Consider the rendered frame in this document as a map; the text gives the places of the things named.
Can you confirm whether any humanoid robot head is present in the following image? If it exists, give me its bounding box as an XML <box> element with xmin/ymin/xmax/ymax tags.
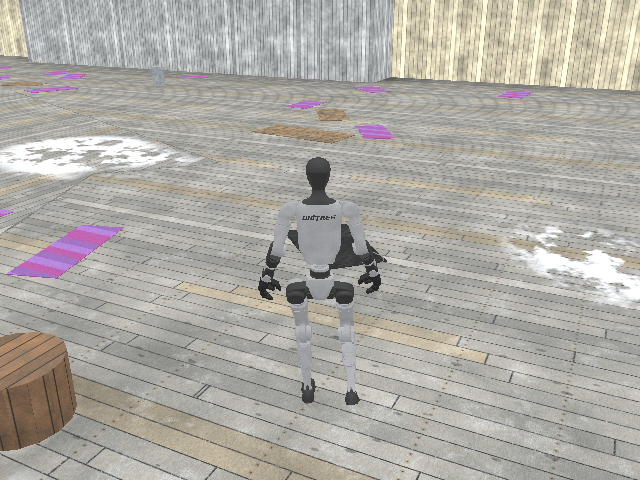
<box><xmin>302</xmin><ymin>157</ymin><xmax>336</xmax><ymax>205</ymax></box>

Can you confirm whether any right robot upper arm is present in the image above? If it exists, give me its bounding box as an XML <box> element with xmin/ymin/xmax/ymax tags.
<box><xmin>339</xmin><ymin>200</ymin><xmax>369</xmax><ymax>255</ymax></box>

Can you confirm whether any right robot forearm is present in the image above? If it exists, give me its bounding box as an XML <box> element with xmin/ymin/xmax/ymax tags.
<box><xmin>359</xmin><ymin>240</ymin><xmax>379</xmax><ymax>277</ymax></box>

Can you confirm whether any right robot shin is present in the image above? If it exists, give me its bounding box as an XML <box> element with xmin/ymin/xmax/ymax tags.
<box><xmin>341</xmin><ymin>326</ymin><xmax>356</xmax><ymax>393</ymax></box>

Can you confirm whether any robot left hand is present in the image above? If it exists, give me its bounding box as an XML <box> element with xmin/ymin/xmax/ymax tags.
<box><xmin>258</xmin><ymin>277</ymin><xmax>281</xmax><ymax>300</ymax></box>

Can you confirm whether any left robot upper arm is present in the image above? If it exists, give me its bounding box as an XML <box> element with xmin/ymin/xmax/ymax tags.
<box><xmin>270</xmin><ymin>201</ymin><xmax>298</xmax><ymax>257</ymax></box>

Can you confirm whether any robot right hand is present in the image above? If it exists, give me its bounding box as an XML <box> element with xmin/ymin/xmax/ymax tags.
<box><xmin>358</xmin><ymin>273</ymin><xmax>381</xmax><ymax>294</ymax></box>

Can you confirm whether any left robot forearm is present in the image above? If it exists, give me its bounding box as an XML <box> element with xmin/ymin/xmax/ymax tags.
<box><xmin>261</xmin><ymin>241</ymin><xmax>281</xmax><ymax>283</ymax></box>

